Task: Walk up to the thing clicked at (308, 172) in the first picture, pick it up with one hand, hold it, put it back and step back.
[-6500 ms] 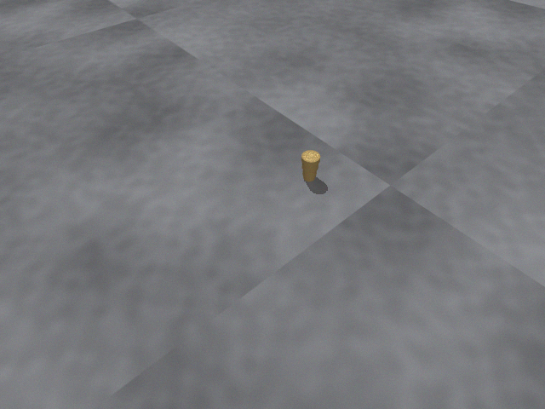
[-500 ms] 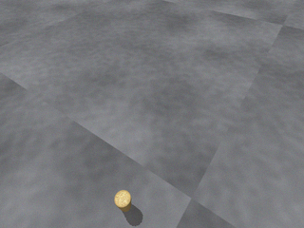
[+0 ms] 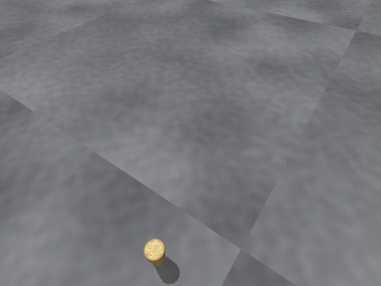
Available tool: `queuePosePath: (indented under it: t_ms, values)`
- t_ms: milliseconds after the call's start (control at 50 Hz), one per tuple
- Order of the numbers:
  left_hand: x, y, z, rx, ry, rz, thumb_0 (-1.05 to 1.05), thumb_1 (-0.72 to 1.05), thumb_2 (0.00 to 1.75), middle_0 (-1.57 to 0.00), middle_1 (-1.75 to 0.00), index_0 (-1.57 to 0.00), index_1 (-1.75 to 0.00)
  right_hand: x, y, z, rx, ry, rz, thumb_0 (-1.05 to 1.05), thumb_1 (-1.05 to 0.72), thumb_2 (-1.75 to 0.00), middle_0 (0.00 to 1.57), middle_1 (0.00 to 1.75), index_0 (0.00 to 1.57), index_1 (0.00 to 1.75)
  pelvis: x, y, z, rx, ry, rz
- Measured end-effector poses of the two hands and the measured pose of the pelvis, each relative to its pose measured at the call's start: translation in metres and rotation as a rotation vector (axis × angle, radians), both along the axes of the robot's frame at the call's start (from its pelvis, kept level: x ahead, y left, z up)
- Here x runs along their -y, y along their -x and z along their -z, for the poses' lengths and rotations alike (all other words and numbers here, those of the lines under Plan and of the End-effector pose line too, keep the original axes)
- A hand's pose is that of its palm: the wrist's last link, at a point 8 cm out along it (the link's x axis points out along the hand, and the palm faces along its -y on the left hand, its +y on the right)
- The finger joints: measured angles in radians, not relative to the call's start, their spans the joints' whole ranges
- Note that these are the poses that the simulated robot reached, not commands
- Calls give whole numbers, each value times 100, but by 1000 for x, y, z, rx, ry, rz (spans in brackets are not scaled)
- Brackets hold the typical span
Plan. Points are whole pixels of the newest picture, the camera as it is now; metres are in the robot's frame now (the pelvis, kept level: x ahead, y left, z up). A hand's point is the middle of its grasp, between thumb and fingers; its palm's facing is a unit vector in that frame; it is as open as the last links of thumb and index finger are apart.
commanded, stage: stand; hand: left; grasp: from the side
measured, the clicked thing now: (156, 254) +0.40 +0.21 -0.71
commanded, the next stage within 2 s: go down in 0.68 s
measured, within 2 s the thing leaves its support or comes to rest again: neither
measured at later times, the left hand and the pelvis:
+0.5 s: hand out of the picture +0.08 +0.26 -0.16, palm faces -0.02 -0.94 -0.35, open 7.4 cm; pelvis +0.00 +0.00 +0.00, yaw +0 degrees
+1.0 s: hand out of the picture +0.15 +0.26 -0.16, palm faces +0.05 -0.94 -0.33, open 9.9 cm; pelvis -0.01 +0.00 -0.01, yaw +1 degrees
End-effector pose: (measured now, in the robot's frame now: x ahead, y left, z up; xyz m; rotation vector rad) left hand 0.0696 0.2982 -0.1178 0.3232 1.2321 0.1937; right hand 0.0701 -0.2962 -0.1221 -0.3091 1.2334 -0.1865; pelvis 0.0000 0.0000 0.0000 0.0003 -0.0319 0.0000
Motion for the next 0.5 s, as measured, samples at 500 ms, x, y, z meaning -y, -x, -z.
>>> queuePosePath:
  t_ms: [500]
  values:
    - [-1,-2,0,1,-2,-4,1,91,90,-21,-30,-20,-30,-1,-4,-1,2,2,-5,0,-90,-90,20,30,21,30,0,-3,0,-1,1,-3]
